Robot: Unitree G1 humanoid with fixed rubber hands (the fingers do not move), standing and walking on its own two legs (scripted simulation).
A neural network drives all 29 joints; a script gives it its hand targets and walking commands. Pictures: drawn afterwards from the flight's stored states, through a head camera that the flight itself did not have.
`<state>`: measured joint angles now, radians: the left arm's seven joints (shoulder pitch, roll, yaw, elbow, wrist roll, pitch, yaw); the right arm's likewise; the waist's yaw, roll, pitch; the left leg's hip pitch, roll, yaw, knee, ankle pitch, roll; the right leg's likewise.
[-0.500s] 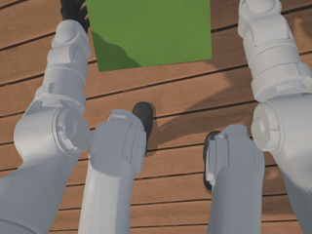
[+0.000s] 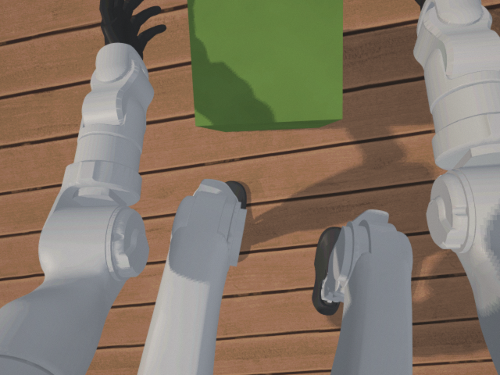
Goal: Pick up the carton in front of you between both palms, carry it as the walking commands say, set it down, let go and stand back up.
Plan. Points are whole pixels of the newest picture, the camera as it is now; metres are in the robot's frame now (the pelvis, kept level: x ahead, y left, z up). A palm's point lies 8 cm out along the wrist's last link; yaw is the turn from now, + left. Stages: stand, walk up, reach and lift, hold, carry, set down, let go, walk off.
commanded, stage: set down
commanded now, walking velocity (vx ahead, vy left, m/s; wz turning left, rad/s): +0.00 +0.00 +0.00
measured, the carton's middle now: (268, 70) +0.52 +0.08 -0.30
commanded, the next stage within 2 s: let go in 0.70 s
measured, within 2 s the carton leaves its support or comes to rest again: neither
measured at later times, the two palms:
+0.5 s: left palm out of the picture +0.48 +0.26 +0.03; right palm out of the picture +0.59 -0.11 +0.02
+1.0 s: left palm out of the picture +0.43 +0.26 +0.15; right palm out of the picture +0.51 -0.14 +0.14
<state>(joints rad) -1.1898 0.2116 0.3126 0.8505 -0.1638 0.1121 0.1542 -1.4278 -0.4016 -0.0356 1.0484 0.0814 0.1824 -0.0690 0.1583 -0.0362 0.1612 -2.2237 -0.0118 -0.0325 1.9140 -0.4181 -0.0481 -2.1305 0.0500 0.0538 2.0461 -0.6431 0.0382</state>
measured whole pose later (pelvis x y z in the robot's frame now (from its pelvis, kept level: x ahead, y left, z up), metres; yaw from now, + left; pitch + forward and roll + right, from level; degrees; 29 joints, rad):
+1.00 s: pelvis +0.06 +0.01 +0.25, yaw -2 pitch +40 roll -2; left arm -0.57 0.14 0.30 0.56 0.07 0.14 -0.07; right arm -0.76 -0.15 -0.24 0.68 -0.15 0.18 -0.08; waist 0.12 -0.02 -0.11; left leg -1.42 0.01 -0.03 0.97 -0.24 -0.01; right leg -1.34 0.05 0.08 1.02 -0.38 0.04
